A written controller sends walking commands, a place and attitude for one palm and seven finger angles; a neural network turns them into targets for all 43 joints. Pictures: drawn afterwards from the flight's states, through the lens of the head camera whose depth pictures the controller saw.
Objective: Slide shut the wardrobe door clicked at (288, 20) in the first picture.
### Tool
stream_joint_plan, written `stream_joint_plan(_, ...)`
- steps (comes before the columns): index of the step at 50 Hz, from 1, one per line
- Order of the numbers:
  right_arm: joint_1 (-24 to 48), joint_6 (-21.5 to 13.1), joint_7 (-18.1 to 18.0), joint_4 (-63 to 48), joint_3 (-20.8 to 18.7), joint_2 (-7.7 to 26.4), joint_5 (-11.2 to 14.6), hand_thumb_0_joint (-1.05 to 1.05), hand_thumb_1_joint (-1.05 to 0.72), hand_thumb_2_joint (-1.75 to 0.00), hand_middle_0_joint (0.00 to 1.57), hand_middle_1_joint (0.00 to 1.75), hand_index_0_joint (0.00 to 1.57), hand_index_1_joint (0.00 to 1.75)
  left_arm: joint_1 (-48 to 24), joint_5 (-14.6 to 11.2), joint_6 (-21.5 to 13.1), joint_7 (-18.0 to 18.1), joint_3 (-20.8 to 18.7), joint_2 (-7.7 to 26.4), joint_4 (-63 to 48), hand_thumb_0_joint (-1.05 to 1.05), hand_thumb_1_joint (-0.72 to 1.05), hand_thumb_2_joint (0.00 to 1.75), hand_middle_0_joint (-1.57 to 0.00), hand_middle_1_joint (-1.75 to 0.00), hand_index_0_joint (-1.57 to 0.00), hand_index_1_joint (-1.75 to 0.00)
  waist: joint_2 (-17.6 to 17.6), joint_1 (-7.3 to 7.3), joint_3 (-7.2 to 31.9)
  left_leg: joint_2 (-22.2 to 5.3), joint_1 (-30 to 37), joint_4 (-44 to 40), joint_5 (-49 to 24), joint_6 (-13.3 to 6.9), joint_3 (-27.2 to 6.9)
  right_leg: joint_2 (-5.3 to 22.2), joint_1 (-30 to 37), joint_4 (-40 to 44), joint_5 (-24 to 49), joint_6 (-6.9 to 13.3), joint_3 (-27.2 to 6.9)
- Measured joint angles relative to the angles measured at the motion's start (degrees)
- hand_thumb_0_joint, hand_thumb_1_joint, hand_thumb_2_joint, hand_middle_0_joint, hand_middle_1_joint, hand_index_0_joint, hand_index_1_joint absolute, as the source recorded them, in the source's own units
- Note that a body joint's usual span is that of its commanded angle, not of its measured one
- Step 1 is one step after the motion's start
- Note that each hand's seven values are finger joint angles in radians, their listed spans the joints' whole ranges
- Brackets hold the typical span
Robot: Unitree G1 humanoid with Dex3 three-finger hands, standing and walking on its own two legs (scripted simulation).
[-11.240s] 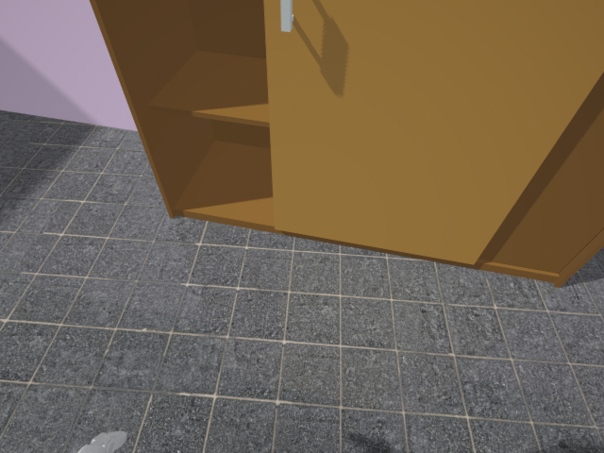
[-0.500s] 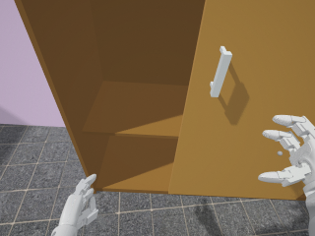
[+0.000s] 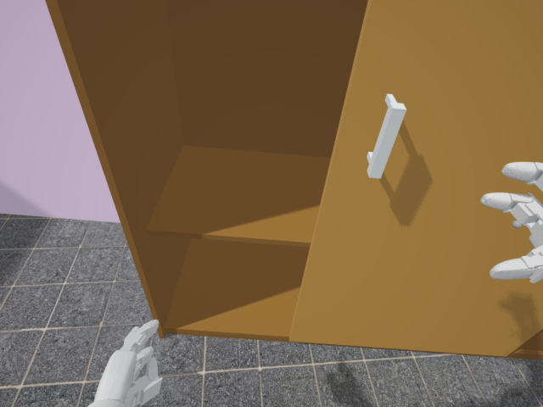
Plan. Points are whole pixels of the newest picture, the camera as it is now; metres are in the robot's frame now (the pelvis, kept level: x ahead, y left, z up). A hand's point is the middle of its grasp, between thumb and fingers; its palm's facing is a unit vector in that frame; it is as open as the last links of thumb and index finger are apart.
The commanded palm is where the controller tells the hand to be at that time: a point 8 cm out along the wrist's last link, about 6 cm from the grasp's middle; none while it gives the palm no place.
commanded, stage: raise the hand with hooked fingers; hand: right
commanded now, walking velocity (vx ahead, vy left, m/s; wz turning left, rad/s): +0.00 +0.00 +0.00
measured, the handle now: (382, 136) +0.53 -0.19 +0.18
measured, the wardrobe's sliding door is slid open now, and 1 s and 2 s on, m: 0.47 0.47 0.47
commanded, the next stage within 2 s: move the hooked fingers beside the handle in 0.34 s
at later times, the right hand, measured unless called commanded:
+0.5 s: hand (502, 225) +0.28 -0.27 +0.21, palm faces +0.12 +0.99 -0.06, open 14.0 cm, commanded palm +0.26 -0.31 +0.21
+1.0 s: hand (473, 199) +0.34 -0.26 +0.20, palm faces +0.09 +1.00 -0.03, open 14.0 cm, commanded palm +0.31 -0.31 +0.20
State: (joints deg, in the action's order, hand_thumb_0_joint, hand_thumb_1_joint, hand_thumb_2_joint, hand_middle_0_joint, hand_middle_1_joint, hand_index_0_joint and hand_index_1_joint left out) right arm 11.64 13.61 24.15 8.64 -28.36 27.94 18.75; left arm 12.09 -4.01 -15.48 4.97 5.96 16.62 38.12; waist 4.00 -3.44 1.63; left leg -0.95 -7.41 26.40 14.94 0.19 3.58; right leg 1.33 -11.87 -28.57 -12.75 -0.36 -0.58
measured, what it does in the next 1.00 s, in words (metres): stands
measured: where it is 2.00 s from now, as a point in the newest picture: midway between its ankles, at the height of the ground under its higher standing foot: outside the picture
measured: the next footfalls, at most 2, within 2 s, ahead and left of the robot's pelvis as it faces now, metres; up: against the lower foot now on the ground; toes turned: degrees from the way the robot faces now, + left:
none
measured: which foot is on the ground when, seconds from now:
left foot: down 0.00-1.00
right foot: down 0.00-1.00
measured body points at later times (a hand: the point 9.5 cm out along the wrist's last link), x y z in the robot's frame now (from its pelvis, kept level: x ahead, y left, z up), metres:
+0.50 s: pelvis +0.00 +0.01 +0.00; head -0.03 +0.04 +0.45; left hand +0.21 +0.22 -0.06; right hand +0.27 -0.32 +0.21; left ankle +0.00 +0.12 -0.74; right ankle +0.03 -0.12 -0.74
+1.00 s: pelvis +0.01 +0.00 +0.00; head -0.02 +0.02 +0.45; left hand +0.18 +0.24 -0.07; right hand +0.33 -0.32 +0.20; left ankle +0.00 +0.12 -0.74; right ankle +0.03 -0.12 -0.74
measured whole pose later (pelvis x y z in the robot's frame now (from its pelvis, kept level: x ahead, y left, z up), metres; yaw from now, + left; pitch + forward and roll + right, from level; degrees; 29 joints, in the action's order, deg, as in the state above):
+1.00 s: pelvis +0.01 +0.00 +0.00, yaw +1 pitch -3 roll +1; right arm 19.9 10.4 21.5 18.9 -26.1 25.8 15.2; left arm 13.6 -3.6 -14.9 5.4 4.8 16.5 37.8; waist 3.5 -2.2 1.5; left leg -0.7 -8.4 25.9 14.9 0.1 2.4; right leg 1.6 -12.1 -27.4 -12.8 -0.5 0.5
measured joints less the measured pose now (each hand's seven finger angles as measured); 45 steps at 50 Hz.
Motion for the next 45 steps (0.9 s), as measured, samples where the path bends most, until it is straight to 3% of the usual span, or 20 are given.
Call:
stream_joint_plan(9,-3.0,-1.4,-2.0,-3.5,0.0,-3.1,-0.7,-0.02,0.5,-0.3,0.3,1.2,0.3,1.2,0.4,0.4,-0.4,0.4,-1.0,0.3,-0.4,0.01,0.9,0.9,-0.2,-0.3,-0.2,-0.3,-0.2,0.12,-0.7,0.4,0.5,0.0,0.1,-0.4,-0.4,0.4,0.8,0.3,-0.1,-0.3,0.3)
stream_joint_plan(29,1.6,-1.0,-1.0,2.2,1.4,-2.2,-1.2,-0.02,0.5,-0.3,0.31,1.2,0.3,1.2,-1.0,0.3,-0.6,0.8,0.0,-0.7,-0.2,0.01,0.9,0.9,-0.21,-0.3,-0.2,-0.3,0.3,-0.85,-0.5,0.5,0.7,-0.4,0.3,-0.6,0.4,0.4,0.8,0.8,0.1,-0.6,-0.5)
stream_joint_plan(45,7.5,-3.1,-1.6,9.6,2.1,-1.6,-3.0,-0.02,0.5,-0.3,0.3,1.2,0.3,1.2,0.9,0.3,0.2,0.5,-1.0,-0.2,-0.6,0.01,0.9,0.9,-0.21,-0.3,-0.2,-0.3,-0.4,1.0,-0.1,0.4,-0.7,-0.5,0.1,-0.3,-0.8,0.4,-0.1,1.0,-0.1,-0.3,0.7)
